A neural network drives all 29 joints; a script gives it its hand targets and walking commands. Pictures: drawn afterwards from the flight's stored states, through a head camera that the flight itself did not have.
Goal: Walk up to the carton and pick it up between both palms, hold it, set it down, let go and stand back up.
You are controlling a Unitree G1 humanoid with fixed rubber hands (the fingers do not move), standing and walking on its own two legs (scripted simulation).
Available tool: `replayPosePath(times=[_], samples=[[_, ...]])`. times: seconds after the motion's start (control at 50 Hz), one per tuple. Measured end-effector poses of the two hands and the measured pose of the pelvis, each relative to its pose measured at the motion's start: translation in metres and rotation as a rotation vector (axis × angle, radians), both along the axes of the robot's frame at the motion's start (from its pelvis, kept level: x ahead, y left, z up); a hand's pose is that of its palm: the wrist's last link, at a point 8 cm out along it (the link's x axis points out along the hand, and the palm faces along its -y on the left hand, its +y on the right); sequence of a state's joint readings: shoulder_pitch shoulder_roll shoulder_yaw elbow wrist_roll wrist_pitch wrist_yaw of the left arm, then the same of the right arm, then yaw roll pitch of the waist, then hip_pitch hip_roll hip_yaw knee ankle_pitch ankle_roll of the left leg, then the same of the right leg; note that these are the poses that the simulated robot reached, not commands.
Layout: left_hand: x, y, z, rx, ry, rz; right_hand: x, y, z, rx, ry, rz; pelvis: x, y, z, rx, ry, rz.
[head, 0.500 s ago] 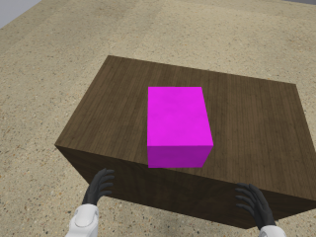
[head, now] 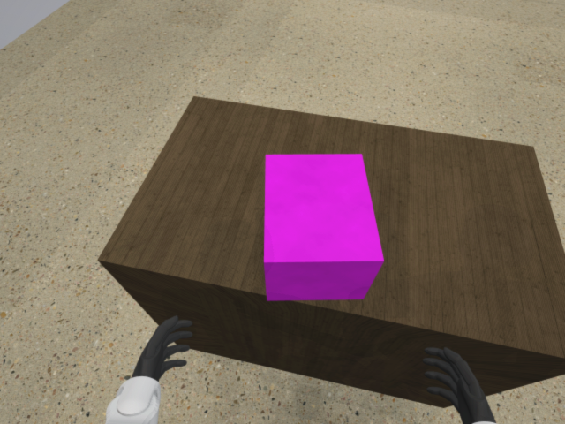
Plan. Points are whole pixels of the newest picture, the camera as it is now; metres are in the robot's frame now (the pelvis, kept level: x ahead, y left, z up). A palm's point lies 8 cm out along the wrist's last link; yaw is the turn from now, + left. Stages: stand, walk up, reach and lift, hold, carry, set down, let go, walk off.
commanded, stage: set down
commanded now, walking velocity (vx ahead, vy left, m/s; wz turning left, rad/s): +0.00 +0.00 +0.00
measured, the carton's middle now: (314, 227) +0.44 -0.02 -0.06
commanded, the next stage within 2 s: let go in 0.04 s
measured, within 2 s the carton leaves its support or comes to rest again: neither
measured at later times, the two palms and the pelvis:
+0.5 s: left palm (145, 380) +0.18 +0.22 -0.08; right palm (465, 422) +0.15 -0.23 -0.09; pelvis +0.01 +0.00 +0.00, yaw +0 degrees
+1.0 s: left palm (101, 388) +0.17 +0.29 -0.09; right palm (473, 414) +0.16 -0.24 -0.09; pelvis +0.03 +0.01 -0.01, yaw +0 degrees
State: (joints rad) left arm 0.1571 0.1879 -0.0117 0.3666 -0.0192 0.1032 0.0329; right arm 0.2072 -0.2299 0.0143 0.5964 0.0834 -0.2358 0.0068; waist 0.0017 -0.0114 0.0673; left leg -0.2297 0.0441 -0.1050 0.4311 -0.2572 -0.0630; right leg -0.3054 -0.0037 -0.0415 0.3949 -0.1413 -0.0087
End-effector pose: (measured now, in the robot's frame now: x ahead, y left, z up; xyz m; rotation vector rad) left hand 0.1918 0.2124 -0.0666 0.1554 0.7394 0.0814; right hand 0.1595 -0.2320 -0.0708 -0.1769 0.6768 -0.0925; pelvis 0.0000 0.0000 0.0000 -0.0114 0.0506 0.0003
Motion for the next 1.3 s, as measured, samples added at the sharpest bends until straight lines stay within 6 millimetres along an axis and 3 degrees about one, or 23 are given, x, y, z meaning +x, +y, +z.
replayPosePath(times=[0.32,0.6,0.72,0.86,1.0,1.3], samples=[[-0.011,0.008,-0.015,0.001,0.093,0.015,-0.011,0.005,-0.014,-0.018,0.076,0.009,0.004,0.001,0.000,-0.001,0.005,0.000],[-0.006,0.012,-0.017,0.007,0.102,0.021,-0.012,0.005,-0.021,-0.023,0.114,0.014,0.011,0.002,0.000,-0.003,0.013,0.001],[-0.015,0.037,-0.028,0.048,0.118,0.023,-0.016,-0.006,-0.027,-0.077,0.223,0.003,0.018,0.005,-0.005,-0.008,-0.007,0.000],[-0.015,0.063,-0.028,0.094,0.104,0.037,-0.006,-0.007,-0.019,-0.097,0.185,-0.007,0.027,0.007,-0.007,-0.012,-0.004,0.001],[-0.018,0.075,-0.025,0.117,0.089,0.048,-0.002,-0.008,-0.015,-0.098,0.151,-0.012,0.029,0.008,-0.007,-0.012,-0.001,0.001],[-0.045,0.073,-0.030,0.121,0.133,0.066,-0.032,-0.014,-0.024,-0.089,0.189,-0.030,0.015,0.005,-0.007,-0.008,-0.021,0.000]])
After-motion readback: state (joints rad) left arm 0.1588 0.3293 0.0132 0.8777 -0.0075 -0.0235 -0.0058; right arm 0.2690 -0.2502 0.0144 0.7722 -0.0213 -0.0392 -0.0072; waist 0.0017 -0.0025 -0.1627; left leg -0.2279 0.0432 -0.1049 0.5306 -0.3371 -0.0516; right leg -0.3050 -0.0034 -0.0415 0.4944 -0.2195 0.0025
